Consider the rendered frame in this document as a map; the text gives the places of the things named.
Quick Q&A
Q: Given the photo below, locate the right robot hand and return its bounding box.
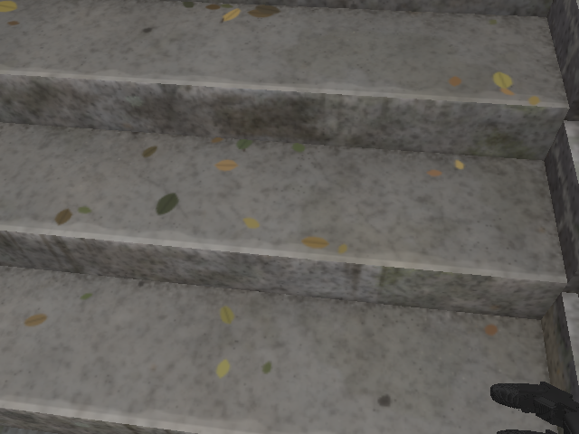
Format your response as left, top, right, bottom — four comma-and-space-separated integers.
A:
490, 382, 579, 434

